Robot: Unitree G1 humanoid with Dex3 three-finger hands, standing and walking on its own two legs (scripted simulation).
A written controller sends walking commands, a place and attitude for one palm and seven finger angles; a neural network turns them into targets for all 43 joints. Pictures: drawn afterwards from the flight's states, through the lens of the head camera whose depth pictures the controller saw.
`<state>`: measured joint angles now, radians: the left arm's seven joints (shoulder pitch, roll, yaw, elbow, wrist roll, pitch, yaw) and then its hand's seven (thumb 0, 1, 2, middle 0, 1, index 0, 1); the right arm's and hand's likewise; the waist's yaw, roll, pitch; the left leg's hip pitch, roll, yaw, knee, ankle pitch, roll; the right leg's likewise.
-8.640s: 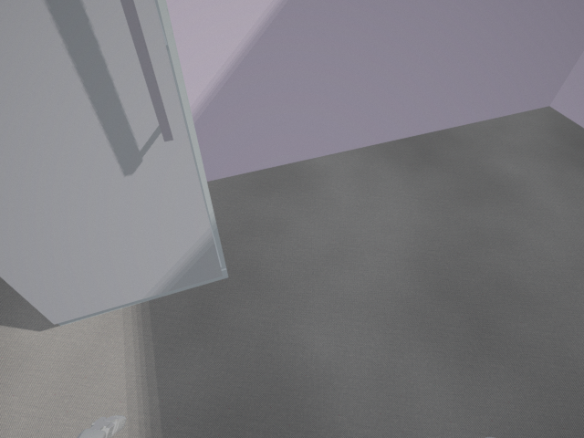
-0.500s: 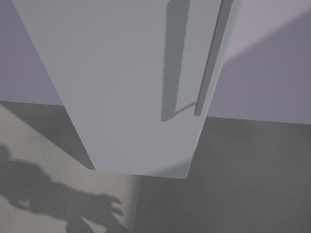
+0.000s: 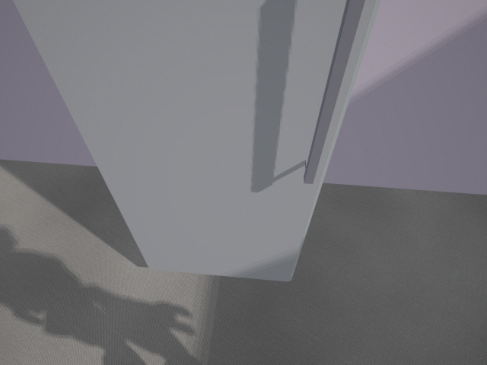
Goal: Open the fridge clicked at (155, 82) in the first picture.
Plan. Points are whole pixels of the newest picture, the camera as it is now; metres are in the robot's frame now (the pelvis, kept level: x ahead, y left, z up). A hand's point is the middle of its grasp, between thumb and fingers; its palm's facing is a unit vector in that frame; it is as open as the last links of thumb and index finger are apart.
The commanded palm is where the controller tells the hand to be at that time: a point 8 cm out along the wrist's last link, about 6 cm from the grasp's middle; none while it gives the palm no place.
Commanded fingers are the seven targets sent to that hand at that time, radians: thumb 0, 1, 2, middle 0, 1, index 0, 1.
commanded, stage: look again from close up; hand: right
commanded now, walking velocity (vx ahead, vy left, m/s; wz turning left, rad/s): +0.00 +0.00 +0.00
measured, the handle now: (330, 84) +0.53 -0.12 +0.21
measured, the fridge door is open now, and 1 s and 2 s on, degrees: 0 0 0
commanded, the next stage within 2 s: raise the hand to about handle height in 0.80 s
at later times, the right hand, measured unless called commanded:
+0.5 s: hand out of the picture +0.06 -0.24 -0.16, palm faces -0.03 +0.94 -0.33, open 7.4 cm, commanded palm none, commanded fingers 0.00 -0.90 -0.90 0.20 0.30 0.20 0.30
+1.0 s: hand out of the picture +0.14 -0.25 -0.10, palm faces +0.25 +0.93 -0.26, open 7.4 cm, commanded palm +0.10 -0.29 -0.06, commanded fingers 0.00 -0.76 -0.84 0.21 0.39 0.21 0.39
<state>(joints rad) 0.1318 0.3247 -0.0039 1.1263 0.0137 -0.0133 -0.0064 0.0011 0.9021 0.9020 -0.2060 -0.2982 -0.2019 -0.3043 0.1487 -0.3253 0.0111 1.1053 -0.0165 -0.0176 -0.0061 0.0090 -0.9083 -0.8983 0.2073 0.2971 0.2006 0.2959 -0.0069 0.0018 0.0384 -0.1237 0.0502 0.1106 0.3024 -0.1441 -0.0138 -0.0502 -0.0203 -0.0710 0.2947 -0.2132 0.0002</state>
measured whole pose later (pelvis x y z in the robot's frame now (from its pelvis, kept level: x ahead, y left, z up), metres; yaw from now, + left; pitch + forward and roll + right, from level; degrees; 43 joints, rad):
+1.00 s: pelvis +0.00 +0.01 +0.00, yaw +0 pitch -2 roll +0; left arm 0.23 0.31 0.02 0.92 -0.02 -0.12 0.04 0.00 0.90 0.90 -0.20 -0.30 -0.20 -0.30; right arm 0.27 -0.28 -0.16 0.62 0.09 -0.09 0.01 0.02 -0.89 -0.89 0.21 0.31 0.21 0.30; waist -0.03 -0.01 0.06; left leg -0.17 0.05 0.11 0.40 -0.19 0.00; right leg -0.09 -0.03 -0.07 0.37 -0.25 0.01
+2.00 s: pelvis -0.02 -0.01 -0.03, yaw -1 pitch +1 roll +2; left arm 0.26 0.25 -0.06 0.62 -0.05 -0.32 0.11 0.01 0.90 0.90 -0.21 -0.30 -0.20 -0.30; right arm 0.15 -0.38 -0.40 0.02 0.36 -0.07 0.40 0.00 0.18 -0.44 0.28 0.99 0.28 0.99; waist -0.05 -0.03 -0.03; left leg -0.36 0.06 0.12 0.63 -0.28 -0.02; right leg -0.33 -0.03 -0.04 0.71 -0.39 -0.02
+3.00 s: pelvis -0.01 +0.01 -0.01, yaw -1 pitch -3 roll +0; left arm 0.21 0.27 -0.07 0.61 -0.09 -0.19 0.10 0.01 0.90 0.90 -0.20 -0.30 -0.20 -0.30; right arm -0.16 -0.47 -0.48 0.11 0.33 0.25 0.41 -0.01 0.50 -0.30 0.31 1.20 0.30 1.20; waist -0.06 -0.07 -0.01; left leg -0.18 0.04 0.12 0.44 -0.21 0.01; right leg -0.12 -0.04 -0.04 0.46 -0.28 0.02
